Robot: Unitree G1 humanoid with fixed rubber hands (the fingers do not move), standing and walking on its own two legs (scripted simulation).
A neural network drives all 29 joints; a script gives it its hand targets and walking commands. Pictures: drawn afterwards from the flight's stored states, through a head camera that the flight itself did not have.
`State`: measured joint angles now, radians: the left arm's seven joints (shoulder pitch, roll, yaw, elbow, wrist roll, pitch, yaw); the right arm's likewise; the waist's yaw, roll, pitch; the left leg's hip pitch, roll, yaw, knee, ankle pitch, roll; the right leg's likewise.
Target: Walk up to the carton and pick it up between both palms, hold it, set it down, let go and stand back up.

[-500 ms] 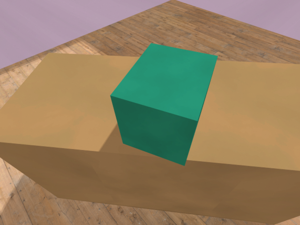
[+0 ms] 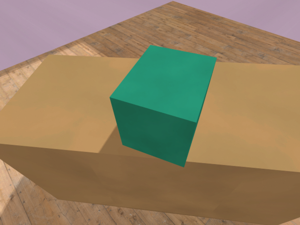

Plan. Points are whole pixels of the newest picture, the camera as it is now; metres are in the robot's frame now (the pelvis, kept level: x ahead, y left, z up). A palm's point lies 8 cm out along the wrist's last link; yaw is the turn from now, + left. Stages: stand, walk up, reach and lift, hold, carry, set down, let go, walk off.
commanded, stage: stand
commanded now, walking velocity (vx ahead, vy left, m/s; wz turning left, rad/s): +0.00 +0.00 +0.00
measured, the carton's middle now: (166, 104) +0.47 -0.02 +0.05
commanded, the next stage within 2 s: none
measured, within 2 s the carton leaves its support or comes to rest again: neither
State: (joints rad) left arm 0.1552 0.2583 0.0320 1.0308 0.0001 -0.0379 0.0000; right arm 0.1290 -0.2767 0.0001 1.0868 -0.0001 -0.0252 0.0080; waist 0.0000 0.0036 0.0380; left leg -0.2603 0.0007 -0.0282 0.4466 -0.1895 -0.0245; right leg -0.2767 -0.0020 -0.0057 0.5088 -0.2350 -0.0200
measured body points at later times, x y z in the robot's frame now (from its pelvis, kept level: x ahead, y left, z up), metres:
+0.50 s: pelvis +0.00 +0.00 +0.00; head +0.02 -0.01 +0.45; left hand +0.08 +0.27 -0.13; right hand +0.08 -0.27 -0.15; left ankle +0.03 +0.14 -0.74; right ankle +0.02 -0.11 -0.74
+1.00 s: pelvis +0.01 +0.00 +0.00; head +0.02 -0.01 +0.45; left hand +0.08 +0.27 -0.13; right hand +0.08 -0.27 -0.15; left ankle +0.03 +0.14 -0.74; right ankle +0.02 -0.11 -0.74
